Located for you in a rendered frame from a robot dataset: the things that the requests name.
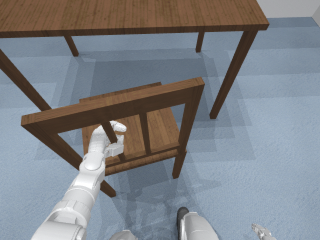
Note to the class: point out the robot left upper arm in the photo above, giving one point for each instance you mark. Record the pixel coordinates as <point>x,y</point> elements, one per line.
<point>53,230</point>

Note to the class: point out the left robot forearm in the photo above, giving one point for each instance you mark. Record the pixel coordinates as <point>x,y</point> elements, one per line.
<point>77,203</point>

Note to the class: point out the table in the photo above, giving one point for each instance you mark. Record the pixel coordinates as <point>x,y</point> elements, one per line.
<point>66,18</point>

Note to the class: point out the robot left hand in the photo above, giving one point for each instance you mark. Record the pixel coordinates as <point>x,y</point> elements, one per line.
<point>99,140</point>

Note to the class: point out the right robot foot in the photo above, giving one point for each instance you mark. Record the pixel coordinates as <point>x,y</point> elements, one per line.
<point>180,214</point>

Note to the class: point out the chair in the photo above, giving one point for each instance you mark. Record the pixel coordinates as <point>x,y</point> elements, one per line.
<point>151,135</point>

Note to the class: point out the robot right thigh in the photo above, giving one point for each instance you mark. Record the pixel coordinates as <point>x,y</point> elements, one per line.
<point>194,227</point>

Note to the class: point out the robot right hand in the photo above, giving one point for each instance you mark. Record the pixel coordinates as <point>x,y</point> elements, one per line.
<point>261,232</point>

